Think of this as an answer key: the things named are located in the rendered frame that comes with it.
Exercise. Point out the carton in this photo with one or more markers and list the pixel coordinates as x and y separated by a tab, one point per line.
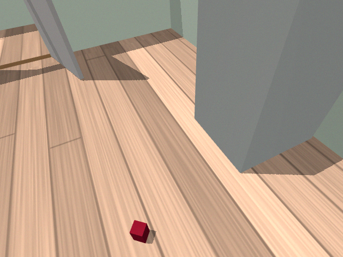
139	231

